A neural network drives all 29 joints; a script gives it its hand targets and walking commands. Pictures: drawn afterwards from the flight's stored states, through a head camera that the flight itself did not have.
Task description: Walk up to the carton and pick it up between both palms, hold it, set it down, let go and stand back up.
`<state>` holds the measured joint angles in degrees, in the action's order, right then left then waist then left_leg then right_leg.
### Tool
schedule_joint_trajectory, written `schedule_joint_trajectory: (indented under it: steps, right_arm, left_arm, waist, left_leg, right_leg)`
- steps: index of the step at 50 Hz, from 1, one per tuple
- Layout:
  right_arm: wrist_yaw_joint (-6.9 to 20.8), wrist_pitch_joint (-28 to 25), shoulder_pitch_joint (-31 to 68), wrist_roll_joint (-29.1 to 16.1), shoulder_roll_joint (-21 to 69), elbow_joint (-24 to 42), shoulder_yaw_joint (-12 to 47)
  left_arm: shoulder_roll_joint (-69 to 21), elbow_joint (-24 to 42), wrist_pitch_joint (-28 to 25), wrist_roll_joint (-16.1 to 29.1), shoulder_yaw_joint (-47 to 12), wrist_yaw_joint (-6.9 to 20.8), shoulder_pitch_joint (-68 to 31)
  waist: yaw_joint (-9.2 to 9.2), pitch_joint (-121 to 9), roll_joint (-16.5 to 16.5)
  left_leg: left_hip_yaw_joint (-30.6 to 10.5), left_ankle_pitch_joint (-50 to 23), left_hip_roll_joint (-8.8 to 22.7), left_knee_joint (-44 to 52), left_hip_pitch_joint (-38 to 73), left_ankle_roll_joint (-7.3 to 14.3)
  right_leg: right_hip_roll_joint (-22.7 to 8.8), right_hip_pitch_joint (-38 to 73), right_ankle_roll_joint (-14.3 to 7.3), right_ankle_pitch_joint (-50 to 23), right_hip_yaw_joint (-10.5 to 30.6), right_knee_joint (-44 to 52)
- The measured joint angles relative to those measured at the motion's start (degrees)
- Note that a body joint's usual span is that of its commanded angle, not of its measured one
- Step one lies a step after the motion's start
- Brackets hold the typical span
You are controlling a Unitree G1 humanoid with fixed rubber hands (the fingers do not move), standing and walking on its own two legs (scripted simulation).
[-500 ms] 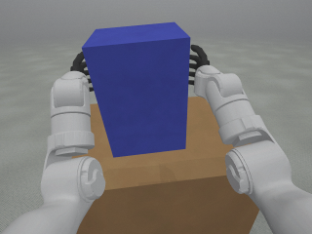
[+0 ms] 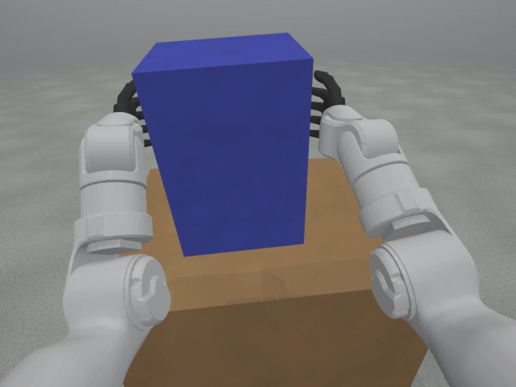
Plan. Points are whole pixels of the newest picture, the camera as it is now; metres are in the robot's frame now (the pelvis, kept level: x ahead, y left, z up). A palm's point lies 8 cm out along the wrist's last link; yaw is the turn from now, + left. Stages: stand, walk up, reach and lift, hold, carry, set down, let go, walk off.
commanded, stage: hold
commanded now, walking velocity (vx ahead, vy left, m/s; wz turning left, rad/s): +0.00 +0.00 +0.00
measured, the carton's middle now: (234, 148) +0.39 +0.01 +0.28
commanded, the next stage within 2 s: none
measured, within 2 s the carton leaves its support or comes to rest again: neither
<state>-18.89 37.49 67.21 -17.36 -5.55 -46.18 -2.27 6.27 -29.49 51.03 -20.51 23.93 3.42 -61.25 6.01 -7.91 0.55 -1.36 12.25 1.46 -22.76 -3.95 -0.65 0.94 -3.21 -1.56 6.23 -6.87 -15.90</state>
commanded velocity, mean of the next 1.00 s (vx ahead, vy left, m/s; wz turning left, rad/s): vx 0.00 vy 0.00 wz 0.00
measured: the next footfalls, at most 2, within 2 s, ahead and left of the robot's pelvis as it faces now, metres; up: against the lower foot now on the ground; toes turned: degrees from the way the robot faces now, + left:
none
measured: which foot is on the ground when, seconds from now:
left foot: down 0.00-1.00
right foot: down 0.00-1.00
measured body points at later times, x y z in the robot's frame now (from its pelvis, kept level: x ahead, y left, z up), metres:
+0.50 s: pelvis +0.01 +0.00 +0.00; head -0.10 +0.02 +0.44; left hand +0.39 +0.16 +0.33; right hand +0.37 -0.13 +0.33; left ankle +0.01 +0.12 -0.75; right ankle +0.04 -0.10 -0.75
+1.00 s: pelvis +0.00 +0.00 +0.00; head -0.10 +0.01 +0.44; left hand +0.38 +0.15 +0.33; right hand +0.37 -0.14 +0.34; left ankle +0.01 +0.12 -0.75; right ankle +0.04 -0.10 -0.75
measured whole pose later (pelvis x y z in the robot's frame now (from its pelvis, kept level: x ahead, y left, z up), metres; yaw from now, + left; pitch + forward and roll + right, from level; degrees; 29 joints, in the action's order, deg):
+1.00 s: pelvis +0.00 +0.00 +0.00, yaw +0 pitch -7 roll -1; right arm -19.0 38.2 67.5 -18.6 -6.3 -46.3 -0.8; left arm 5.8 -29.1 51.4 -20.6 24.6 3.4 -61.0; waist 5.9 -8.1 1.0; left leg -1.2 12.5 1.6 -22.3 -2.7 -0.7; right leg 1.1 -2.2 -1.6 6.5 -6.5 -15.6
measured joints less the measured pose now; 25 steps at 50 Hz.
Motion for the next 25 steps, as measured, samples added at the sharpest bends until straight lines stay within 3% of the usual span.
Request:
schedule_joint_trajectory:
  steps: [14, 19, 25]
  right_arm:
    - [-0.2, 0.3, -0.1, -1.2, -0.7, -0.1, 1.2]
    - [-1.2, 0.6, -1.8, -2.6, -0.9, 3.2, 3.1]
    - [-0.8, 1.0, -2.0, -1.6, 0.0, 2.4, 1.8]
  left_arm:
    - [-0.4, 0.1, -0.1, 0.3, 0.0, -0.3, 0.6]
    - [-0.4, 2.9, 0.3, 0.9, -0.2, 0.0, 2.0]
    - [-0.4, 3.3, 1.3, 0.5, -0.6, 0.2, 2.6]
  waist:
    - [0.14, -0.1, 0.3]
    - [0.20, 0.1, 0.3]
    - [0.35, 0.2, 0.0]
  left_leg:
    - [0.1, 0.3, 0.1, 0.4, 0.8, 0.0]
    - [0.1, 0.3, 0.1, 0.6, 1.2, 0.0]
    - [0.0, 0.3, -0.1, 0.6, 1.5, 0.1]
  right_leg:
    - [0.1, 0.7, 0.0, 0.3, 0.1, 0.3]
    - [0.1, 1.1, 0.2, 0.2, 0.2, 0.6]
    - [-0.1, 1.5, 0.2, 0.3, 0.1, 0.6]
